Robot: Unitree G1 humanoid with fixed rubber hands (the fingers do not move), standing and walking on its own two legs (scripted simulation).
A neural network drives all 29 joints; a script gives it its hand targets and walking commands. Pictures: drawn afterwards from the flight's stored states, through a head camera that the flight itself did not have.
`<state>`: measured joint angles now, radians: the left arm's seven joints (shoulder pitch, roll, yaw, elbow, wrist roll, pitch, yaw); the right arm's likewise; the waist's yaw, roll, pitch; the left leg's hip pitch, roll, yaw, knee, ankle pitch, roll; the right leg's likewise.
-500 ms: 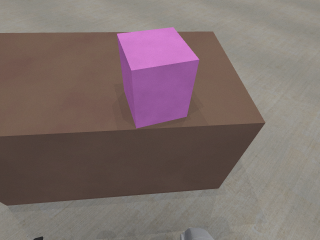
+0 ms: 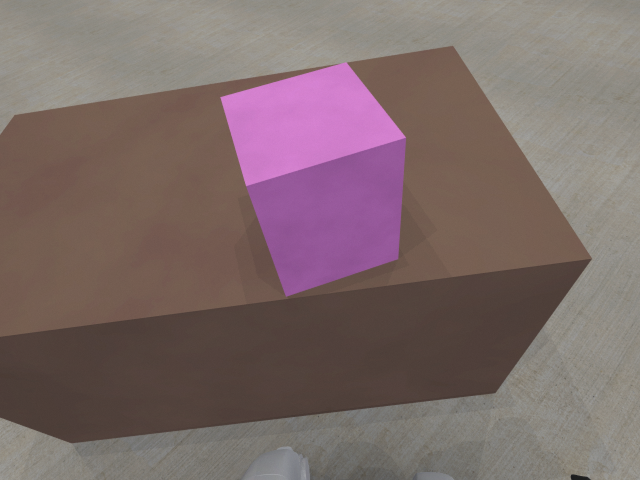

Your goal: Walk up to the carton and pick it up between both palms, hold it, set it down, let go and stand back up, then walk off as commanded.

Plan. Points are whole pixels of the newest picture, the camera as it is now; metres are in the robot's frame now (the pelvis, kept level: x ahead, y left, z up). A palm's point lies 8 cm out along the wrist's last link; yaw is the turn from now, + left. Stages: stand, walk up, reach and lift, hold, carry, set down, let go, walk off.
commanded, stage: walk up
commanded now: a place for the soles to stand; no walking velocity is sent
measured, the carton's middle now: (315, 183) +0.53 +0.02 +0.05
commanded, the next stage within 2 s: none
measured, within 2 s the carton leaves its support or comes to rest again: neither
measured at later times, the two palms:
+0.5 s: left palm out of the picture +0.08 +0.36 -0.12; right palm out of the picture +0.11 -0.29 -0.08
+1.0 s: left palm out of the picture +0.12 +0.37 -0.09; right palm out of the picture +0.13 -0.28 -0.11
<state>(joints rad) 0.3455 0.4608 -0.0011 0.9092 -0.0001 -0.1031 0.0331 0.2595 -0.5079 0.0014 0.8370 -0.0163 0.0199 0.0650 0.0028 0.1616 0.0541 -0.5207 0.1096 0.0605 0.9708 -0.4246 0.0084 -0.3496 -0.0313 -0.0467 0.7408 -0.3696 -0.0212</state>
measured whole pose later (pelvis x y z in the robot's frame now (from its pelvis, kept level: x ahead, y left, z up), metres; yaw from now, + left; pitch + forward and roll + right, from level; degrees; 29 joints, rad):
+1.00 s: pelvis +0.05 +0.04 -0.01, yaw +0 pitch -1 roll +0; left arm 0.24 0.44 0.00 0.93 0.00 -0.07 0.04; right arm 0.23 -0.43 0.00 0.88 -0.02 0.00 0.02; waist 0.00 0.03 0.07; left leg -0.36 0.05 0.11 0.85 -0.47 0.04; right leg -0.40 -0.06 -0.02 0.82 -0.39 0.02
